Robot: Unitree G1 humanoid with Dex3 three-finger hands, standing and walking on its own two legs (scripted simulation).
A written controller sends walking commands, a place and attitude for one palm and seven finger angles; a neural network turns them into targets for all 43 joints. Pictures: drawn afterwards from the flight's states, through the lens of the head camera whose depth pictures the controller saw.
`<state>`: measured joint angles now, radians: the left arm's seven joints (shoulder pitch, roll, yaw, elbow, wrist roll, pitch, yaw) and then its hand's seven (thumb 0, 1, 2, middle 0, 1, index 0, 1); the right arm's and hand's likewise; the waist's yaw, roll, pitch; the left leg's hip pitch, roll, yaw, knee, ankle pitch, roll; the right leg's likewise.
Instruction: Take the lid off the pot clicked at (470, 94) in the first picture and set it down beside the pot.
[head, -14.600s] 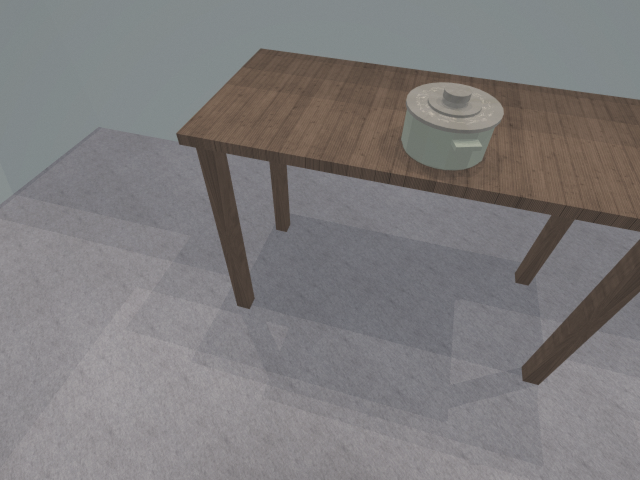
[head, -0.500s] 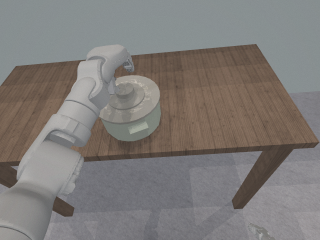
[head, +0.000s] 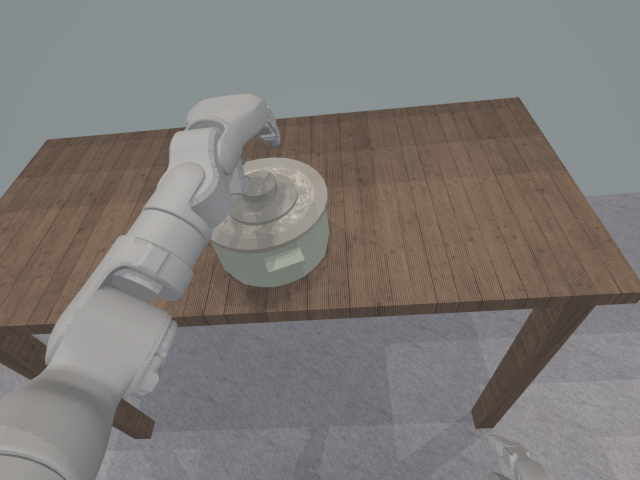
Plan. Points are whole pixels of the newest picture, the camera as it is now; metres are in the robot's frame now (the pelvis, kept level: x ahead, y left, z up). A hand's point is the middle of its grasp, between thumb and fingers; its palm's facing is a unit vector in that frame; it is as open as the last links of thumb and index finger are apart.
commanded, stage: move the open hand above the knob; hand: left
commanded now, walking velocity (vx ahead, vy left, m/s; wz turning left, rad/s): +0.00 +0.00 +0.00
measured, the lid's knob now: (258, 186) +0.49 +0.09 +0.11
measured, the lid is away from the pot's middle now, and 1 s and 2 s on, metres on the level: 0.00 0.00 0.00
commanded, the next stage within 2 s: lower the open fingers around the knob in 0.76 s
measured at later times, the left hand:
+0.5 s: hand (248, 159) +0.46 +0.08 +0.18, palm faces -0.20 -0.05 -0.98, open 10.0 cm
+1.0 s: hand (229, 177) +0.45 +0.11 +0.17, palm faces -0.26 -0.07 -0.96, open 10.0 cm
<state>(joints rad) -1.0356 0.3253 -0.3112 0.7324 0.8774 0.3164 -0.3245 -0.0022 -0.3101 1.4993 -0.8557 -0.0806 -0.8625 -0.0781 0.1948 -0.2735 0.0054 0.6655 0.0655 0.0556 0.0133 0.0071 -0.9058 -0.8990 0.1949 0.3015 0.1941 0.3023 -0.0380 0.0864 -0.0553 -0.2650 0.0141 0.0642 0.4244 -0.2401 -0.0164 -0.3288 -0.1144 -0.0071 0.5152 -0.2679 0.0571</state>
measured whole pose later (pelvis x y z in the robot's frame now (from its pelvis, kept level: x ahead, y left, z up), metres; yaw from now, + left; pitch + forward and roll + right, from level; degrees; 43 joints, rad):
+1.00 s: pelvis -0.01 +0.00 +0.00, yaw +0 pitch +4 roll +2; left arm -1.03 0.35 -0.32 0.77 0.86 0.32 -0.36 0.00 -0.31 1.50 -0.85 -0.08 -0.86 -0.08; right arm 0.17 -0.28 0.01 0.65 0.07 0.05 -0.01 0.01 -0.91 -0.90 0.19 0.30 0.19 0.30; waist -0.04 0.07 -0.04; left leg -0.26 0.02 0.06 0.43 -0.23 -0.02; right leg -0.32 -0.11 -0.01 0.51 -0.25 0.05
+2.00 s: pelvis +0.00 +0.00 +0.00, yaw +0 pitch +5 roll +2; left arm -0.99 0.30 -0.30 0.83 0.87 0.30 -0.33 0.00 -0.25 1.37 -0.74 -0.22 -0.74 -0.22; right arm 0.20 -0.27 0.01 0.66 0.06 0.09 -0.01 0.01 -0.91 -0.90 0.20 0.30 0.20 0.30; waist -0.06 0.07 -0.05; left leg -0.28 0.02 0.06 0.43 -0.25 -0.01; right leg -0.33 -0.10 0.00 0.50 -0.26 0.06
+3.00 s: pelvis +0.00 +0.00 +0.00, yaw +0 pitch +6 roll +1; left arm -0.99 0.29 -0.32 0.82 0.87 0.32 -0.31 -0.01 0.14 0.91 -0.57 -0.88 -0.60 -0.89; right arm 0.20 -0.27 0.01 0.67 0.06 0.08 -0.01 0.01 -0.91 -0.90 0.20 0.30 0.19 0.30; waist -0.06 0.07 -0.05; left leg -0.28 0.02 0.06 0.43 -0.25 -0.01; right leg -0.33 -0.11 0.00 0.49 -0.26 0.06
